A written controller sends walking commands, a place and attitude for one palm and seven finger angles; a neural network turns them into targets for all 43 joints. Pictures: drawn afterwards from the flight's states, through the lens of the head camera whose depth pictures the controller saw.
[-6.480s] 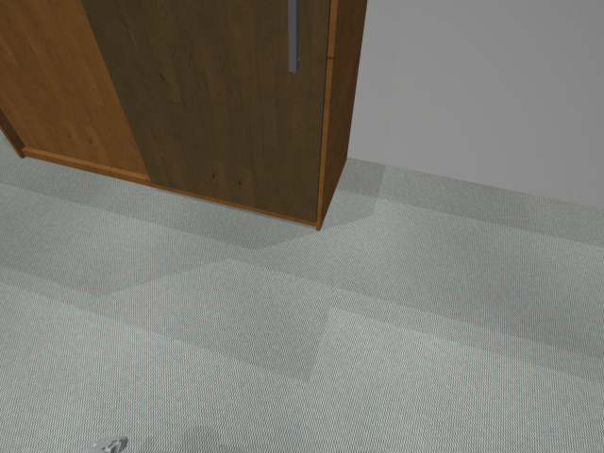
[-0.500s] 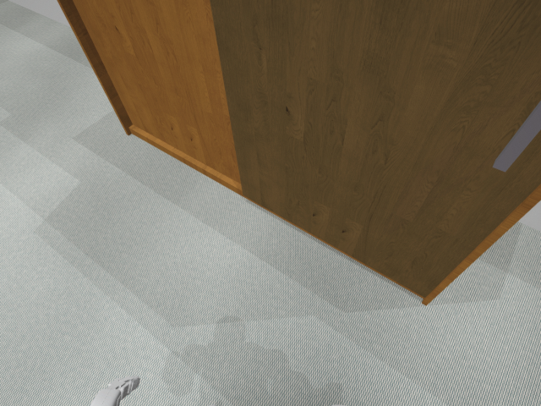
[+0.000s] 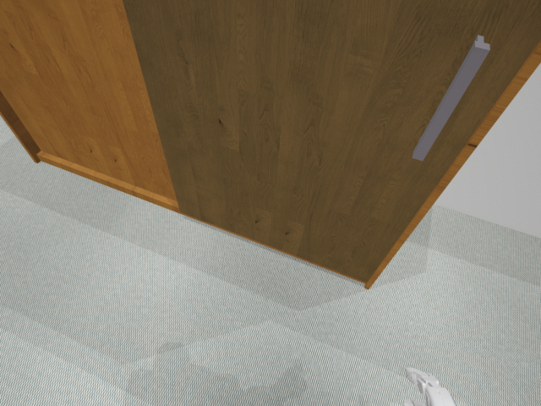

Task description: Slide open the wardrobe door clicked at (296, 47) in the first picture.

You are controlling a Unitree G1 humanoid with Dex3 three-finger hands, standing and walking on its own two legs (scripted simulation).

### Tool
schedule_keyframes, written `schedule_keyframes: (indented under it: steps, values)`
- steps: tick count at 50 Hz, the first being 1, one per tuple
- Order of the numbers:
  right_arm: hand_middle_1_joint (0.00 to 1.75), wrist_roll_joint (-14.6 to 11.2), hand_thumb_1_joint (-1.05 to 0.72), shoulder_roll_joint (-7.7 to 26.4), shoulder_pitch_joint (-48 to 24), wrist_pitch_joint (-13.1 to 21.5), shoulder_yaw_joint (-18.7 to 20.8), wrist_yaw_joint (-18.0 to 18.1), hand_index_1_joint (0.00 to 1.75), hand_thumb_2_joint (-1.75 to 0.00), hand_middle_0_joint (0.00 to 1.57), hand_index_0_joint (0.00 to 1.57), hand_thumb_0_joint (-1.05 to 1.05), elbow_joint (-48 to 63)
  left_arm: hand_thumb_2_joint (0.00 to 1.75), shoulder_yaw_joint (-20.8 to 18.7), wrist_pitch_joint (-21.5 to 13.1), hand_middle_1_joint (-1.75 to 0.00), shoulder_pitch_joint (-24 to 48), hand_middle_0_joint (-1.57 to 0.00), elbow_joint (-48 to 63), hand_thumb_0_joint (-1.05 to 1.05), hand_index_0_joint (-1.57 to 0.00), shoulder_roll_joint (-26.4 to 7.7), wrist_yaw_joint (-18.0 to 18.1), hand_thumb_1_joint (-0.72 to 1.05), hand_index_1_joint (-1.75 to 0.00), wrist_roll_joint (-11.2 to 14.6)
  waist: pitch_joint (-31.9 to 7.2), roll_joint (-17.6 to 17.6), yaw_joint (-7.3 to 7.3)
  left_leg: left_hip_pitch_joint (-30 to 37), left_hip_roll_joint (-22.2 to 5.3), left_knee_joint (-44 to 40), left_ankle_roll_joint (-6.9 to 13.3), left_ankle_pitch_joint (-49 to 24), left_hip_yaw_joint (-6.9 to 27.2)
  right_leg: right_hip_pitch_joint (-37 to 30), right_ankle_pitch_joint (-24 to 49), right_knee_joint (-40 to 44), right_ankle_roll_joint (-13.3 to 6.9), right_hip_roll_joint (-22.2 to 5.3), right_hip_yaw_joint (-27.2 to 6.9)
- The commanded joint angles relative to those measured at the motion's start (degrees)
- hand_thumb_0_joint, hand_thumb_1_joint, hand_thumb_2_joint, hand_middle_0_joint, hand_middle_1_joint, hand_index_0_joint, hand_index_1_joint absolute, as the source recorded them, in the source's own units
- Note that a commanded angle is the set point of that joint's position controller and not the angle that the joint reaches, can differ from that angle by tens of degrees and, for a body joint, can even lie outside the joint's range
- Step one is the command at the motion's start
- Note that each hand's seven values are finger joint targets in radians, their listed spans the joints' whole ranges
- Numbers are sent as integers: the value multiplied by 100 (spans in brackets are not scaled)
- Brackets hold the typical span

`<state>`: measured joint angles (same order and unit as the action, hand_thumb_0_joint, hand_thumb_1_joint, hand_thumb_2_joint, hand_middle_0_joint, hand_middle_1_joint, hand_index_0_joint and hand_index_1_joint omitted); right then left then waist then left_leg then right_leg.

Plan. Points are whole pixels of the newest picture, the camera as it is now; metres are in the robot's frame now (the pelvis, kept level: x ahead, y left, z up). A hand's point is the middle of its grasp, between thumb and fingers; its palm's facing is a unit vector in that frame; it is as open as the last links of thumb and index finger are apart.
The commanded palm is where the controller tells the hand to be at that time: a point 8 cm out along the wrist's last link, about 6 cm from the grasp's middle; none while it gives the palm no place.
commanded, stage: turn to face it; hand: right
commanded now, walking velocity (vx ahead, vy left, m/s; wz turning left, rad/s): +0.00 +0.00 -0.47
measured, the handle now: (445, 104) +0.65 -0.27 +0.11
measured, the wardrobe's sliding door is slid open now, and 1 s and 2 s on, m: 0.00 0.00 0.00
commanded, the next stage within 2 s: take the last steps up to it in 0.32 s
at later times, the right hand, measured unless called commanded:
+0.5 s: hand out of the picture -0.06 -0.24 -0.18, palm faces +0.28 +0.93 -0.25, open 7.4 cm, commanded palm none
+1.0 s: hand out of the picture +0.07 -0.19 -0.15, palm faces +0.28 +0.94 -0.21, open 7.3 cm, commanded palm none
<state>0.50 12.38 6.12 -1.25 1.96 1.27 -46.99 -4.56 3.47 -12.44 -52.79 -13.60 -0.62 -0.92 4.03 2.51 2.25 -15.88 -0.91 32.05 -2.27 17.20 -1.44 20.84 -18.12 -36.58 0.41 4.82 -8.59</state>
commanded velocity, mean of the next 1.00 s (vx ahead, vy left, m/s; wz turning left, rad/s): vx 0.17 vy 0.05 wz -0.13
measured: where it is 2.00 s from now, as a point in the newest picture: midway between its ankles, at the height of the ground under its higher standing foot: (271, 405)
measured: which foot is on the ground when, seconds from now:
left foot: down 0.00-0.40, up 0.42-0.86, down 0.88-1.00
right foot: up 0.00-0.38, down 0.40-0.88, up 0.90-1.00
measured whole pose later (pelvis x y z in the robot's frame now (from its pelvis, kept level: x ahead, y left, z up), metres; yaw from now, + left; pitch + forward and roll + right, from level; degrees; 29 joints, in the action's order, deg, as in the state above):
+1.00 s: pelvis +0.08 +0.00 +0.01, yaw -14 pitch -1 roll +0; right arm 1.0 8.9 14.8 2.3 2.4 0.3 -59.2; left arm -3.2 1.7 -21.2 -65.0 -11.4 0.2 -1.7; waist 1.0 1.6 0.8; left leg -11.1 -0.8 28.1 2.3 16.1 -7.3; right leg 20.7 -24.5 -57.2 -1.0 -3.3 2.2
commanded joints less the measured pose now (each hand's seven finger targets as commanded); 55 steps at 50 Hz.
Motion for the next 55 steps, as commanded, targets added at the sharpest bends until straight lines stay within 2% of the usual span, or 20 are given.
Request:
schedule_keyframes:
  steps: [1,3,5,13,17,18,19,20,22,25,28,37,42,43,44,45,47,48,50,55]
  values:
    - [30,56,-90,1331,455,121,410,131,30,-90,20,20,0,331,90,-264,-67,-30,227,-20,666,0,-20,-720,2,90,-30,-36,-555,-1494,-293,597,-2479,-1737,1115,-692,2040,1197,-1346,-2886,146,-307,228]
    - [30,59,-90,958,33,150,273,87,30,-90,20,20,0,358,90,-210,-22,-30,76,-20,419,0,-20,-607,-83,90,-30,-57,-148,-968,-26,305,-1764,-1441,885,-1182,861,1141,-542,-3387,243,-504,456]
    - [30,74,-90,898,213,186,246,77,30,-90,20,20,0,295,90,-159,-7,-30,-2,-20,366,0,-20,-534,-104,90,-30,-42,-284,-1228,-94,488,-1610,-1339,816,-1612,412,1058,-363,-3263,330,-547,656]
    - [30,138,-90,1244,1158,153,339,55,30,-90,20,20,0,-224,90,33,-73,-30,747,-20,386,0,-20,-351,-63,90,-30,38,-535,-1456,-532,1191,-1787,-929,987,-3191,200,391,-866,-1118,340,-528,1167]
    - [30,101,-90,1270,1004,108,369,59,30,-90,20,20,0,-389,90,85,-176,-30,330,-20,215,0,-20,-391,-5,90,-30,56,-728,-1465,-297,918,-1721,-378,672,-3127,-61,-728,6,617,216,-476,1359]
    - [30,48,-90,1204,941,84,353,51,30,-90,20,20,0,-395,90,55,-229,-30,102,-20,137,0,-20,-520,-11,90,-30,44,-820,-1123,-140,571,-1552,64,413,-2703,-298,-1391,792,1434,145,-595,1293]
    - [30,5,-90,930,1087,46,320,28,30,-90,20,20,0,-318,90,-42,-300,-30,-39,-20,136,0,-20,-1021,2,90,-30,-9,-1064,146,-91,-447,-1060,1002,41,-1200,-676,-2320,2110,1671,-221,-1625,163]
    - [30,8,-90,584,1001,28,182,3,30,-90,20,20,0,-184,90,-126,-272,-30,-217,-20,118,0,-20,-1445,27,90,-30,-8,-962,1439,-6,-1396,-572,1871,-219,1779,-659,-2449,4133,1636,-922,-2758,-961]
    - [30,21,-90,612,640,-60,161,52,30,-90,20,20,0,-346,90,-54,-284,-30,-128,-20,-16,0,-20,-1195,167,90,-30,-35,-799,1161,36,-1286,-608,2697,-193,1674,4,-1870,3459,1700,-1168,-2542,-714]
    - [30,79,-90,563,834,17,135,-105,30,-90,20,20,0,-707,90,88,-379,-30,127,-20,-26,0,-20,-802,190,90,-30,-34,-407,629,-127,-1385,-517,2918,-153,797,-71,-1685,1811,2092,-941,-2031,-247]
    - [30,108,-90,493,866,55,72,-177,30,-90,20,20,0,-858,90,95,-463,-30,-121,-20,-177,0,-20,-702,189,90,-30,-18,-152,487,-78,-1372,-509,2548,-136,524,-121,-1548,605,2471,-931,-1947,-228]
    - [30,100,-90,308,328,143,111,-285,30,-90,20,20,0,-726,90,-28,-532,-30,-622,-20,-461,0,-20,-716,199,90,-30,-83,185,579,73,-1183,-477,1022,-38,415,-194,-1413,-386,2689,-986,-2081,-394]
    - [30,99,-90,282,1176,251,179,-273,30,-90,20,20,0,-1084,90,7,-518,-30,-496,-20,-603,0,-20,-592,187,90,-30,-81,-66,179,-390,808,-135,-569,70,-337,-491,-496,-374,1657,-624,-1708,54]
    - [30,116,-90,465,1665,311,221,-233,30,-90,20,20,0,-1266,90,49,-542,-30,-502,-20,-620,0,-20,-401,174,90,-30,-51,-221,-310,-611,1659,-450,-960,204,-120,-52,96,-488,797,-420,-1350,427]
    - [30,145,-90,926,2146,374,313,-170,30,-90,20,20,0,-1419,90,155,-583,-30,-541,-20,-490,0,-20,-3,147,90,-30,2,-368,-1655,-767,2455,-1623,-1600,694,666,1585,1219,-983,-712,-155,-678,1232]
    - [30,73,-90,1185,2499,348,364,-115,30,-90,20,20,0,-1445,90,143,-552,-30,-140,-20,-246,0,-20,-149,125,90,-30,-13,-325,-1894,-986,2165,-2322,-2298,1189,1591,2780,1734,-1812,-1826,-162,-605,1157]
    - [30,59,-90,781,1929,348,294,-57,30,-90,20,20,0,-1386,90,56,-510,-30,90,-20,-279,0,-20,-263,77,90,-30,-46,232,-1470,-723,1285,-2172,-2621,1264,2167,2492,1928,-920,-2749,-201,-1019,835]
    - [30,64,-90,537,1620,367,225,-42,30,-90,20,20,0,-1306,90,44,-491,-30,9,-20,-388,0,-20,-221,47,90,-30,-67,327,-908,-525,935,-1937,-2520,1165,1600,1905,1709,-501,-2778,-141,-1134,850]
    - [30,65,-90,290,1396,451,141,-22,30,-90,20,20,0,-1278,90,72,-440,-30,-390,-20,-595,0,-20,34,26,90,-30,-89,146,-649,-258,789,-1561,-2347,1043,240,921,1333,-7,-2598,-21,-1182,1002]
    - [30,85,-90,215,1686,543,63,1,30,-90,20,20,0,-1518,90,115,-435,-30,-121,-20,-508,0,-20,250,-13,90,-30,-50,301,-844,-242,698,-1403,-2184,1134,-1507,331,1130,287,-1531,104,-1180,1312]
